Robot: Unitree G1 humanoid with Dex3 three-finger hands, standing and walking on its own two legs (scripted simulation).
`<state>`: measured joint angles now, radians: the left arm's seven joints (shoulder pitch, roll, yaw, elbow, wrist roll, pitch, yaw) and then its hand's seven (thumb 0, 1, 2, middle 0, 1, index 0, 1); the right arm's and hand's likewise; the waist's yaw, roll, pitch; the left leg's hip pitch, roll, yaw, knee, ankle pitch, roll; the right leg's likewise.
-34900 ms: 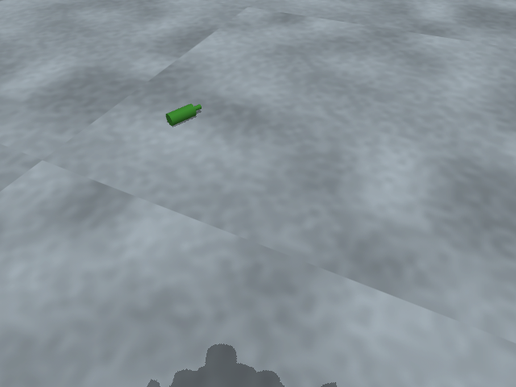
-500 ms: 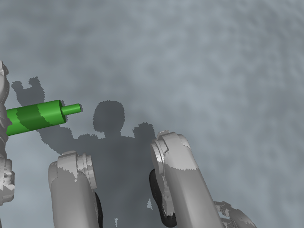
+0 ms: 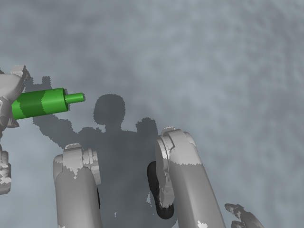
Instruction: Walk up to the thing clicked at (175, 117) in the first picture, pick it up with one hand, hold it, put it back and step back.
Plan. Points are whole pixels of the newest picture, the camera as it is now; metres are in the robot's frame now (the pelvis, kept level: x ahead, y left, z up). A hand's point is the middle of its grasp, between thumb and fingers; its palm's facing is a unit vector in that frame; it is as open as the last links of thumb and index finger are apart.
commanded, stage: home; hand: left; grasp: from above
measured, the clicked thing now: (46, 102) +0.50 +0.25 -0.31
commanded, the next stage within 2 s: none
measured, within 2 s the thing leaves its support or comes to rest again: neither
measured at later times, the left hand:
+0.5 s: hand out of the picture +0.43 +0.28 -0.05, palm faces -0.38 -0.37 -0.85, open 10.4 cm
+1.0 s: hand out of the picture +0.27 +0.22 +0.16, palm faces +0.00 -0.92 -0.39, open 7.4 cm
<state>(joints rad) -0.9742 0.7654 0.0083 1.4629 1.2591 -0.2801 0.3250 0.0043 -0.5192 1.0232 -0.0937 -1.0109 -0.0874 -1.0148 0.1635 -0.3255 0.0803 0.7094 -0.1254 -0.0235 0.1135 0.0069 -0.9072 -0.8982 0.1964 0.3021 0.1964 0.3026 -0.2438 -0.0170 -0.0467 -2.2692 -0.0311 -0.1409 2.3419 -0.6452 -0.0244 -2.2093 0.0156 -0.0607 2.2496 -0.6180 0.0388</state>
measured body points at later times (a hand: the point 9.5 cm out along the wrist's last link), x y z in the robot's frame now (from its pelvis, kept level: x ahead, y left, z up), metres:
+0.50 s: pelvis +0.02 +0.01 +0.07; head +0.22 +0.03 +0.48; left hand +0.45 +0.30 +0.00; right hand +0.10 -0.25 -0.06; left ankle +0.09 +0.13 -0.31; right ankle +0.12 -0.13 -0.31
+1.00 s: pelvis +0.03 +0.00 +0.25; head +0.13 +0.03 +0.69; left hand +0.27 +0.27 +0.19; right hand +0.25 -0.21 +0.17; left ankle +0.09 +0.13 -0.31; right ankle +0.11 -0.13 -0.31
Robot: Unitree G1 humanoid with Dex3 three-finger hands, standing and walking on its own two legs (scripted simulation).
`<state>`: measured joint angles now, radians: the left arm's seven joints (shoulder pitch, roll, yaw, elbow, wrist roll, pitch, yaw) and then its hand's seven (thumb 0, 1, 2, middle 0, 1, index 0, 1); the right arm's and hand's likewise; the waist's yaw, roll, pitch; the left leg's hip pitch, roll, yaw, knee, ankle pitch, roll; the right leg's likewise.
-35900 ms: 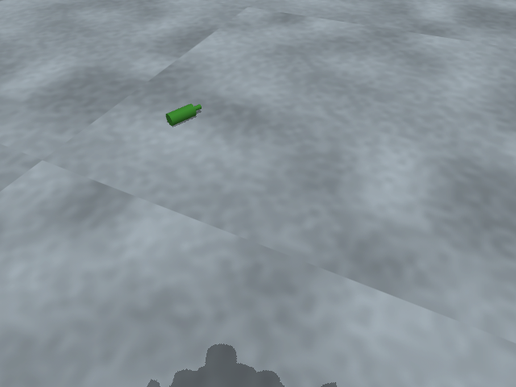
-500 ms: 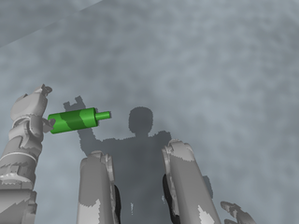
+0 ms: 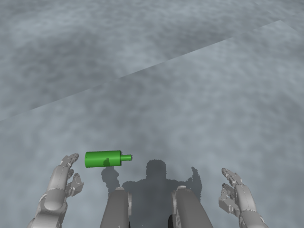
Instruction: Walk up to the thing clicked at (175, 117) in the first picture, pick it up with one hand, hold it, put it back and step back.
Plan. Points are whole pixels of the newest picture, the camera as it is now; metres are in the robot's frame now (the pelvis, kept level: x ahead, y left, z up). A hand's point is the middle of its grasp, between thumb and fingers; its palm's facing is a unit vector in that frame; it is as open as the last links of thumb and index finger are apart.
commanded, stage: home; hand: left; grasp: from above
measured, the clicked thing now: (109, 158) +0.49 +0.20 -0.56
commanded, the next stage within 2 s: none
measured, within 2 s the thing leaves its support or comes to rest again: neither
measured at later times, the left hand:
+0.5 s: hand (60, 191) +0.21 +0.18 +0.07, palm faces +0.09 -0.97 -0.21, open 7.4 cm
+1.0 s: hand (63, 192) +0.21 +0.18 +0.07, palm faces +0.08 -0.98 -0.21, open 7.4 cm
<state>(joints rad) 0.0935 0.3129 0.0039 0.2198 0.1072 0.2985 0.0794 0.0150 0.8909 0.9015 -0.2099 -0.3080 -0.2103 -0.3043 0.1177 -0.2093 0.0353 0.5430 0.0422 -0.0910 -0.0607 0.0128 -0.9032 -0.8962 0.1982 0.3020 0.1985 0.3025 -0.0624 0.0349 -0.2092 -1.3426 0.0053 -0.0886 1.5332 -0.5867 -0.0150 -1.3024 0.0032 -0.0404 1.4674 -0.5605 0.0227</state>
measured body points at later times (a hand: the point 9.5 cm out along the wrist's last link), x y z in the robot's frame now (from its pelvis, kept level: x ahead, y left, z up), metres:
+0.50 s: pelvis +0.06 +0.00 +0.11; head +0.07 +0.00 +0.56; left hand +0.21 +0.24 +0.09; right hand +0.21 -0.25 +0.05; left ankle +0.06 +0.12 -0.57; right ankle +0.07 -0.14 -0.57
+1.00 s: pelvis +0.06 +0.00 +0.11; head +0.07 +0.00 +0.56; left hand +0.21 +0.23 +0.09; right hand +0.22 -0.24 +0.05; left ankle +0.06 +0.12 -0.57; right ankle +0.07 -0.14 -0.57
